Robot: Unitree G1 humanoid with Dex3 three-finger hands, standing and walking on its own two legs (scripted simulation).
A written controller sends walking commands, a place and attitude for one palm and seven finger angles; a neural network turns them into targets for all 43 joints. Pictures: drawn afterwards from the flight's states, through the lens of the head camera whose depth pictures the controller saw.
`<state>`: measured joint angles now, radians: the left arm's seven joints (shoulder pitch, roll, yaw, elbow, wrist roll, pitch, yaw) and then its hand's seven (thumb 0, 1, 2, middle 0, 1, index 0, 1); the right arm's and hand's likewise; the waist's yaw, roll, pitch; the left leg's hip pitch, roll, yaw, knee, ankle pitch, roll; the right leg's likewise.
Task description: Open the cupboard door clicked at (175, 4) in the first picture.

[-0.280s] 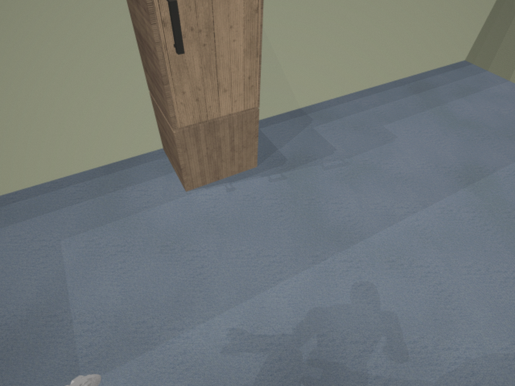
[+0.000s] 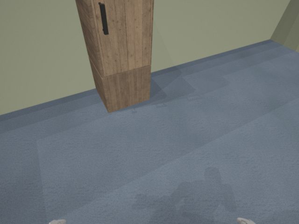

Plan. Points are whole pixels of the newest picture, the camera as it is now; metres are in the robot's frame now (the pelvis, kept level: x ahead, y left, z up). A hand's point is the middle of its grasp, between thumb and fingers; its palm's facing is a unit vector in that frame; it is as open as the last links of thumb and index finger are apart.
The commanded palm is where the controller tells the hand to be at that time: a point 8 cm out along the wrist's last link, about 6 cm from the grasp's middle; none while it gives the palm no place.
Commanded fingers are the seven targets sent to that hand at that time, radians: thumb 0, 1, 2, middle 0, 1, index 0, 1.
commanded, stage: stand and wait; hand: left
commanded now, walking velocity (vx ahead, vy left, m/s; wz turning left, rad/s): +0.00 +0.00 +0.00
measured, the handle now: (103, 18) +1.17 +0.36 +0.07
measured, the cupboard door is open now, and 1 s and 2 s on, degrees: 0 0 0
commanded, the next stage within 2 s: look at it before walking up in 0.58 s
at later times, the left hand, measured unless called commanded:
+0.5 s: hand out of the picture +0.05 +0.24 -0.15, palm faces -0.03 -0.94 -0.34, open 7.4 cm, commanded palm none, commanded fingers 0.00 0.90 0.90 -0.20 -0.30 -0.20 -0.30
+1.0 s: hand out of the picture +0.06 +0.23 -0.15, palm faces -0.03 -0.94 -0.33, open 7.4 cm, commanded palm none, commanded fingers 0.00 0.90 0.90 -0.20 -0.30 -0.20 -0.30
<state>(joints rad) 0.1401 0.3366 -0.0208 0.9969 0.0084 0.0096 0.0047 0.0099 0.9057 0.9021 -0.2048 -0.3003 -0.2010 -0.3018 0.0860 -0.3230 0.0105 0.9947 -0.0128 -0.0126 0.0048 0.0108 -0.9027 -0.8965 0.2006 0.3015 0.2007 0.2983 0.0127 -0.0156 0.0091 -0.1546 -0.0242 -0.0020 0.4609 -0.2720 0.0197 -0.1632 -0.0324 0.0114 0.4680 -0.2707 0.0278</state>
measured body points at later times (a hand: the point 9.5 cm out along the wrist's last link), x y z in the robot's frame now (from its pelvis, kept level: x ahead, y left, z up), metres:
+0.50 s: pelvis -0.02 -0.01 +0.00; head -0.02 -0.01 +0.45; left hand +0.05 +0.29 -0.13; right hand +0.05 -0.31 -0.13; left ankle -0.01 +0.11 -0.74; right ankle -0.01 -0.14 -0.74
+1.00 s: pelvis -0.01 -0.02 +0.01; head -0.01 -0.01 +0.46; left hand +0.06 +0.28 -0.13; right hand +0.06 -0.31 -0.12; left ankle -0.01 +0.11 -0.74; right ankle -0.01 -0.14 -0.74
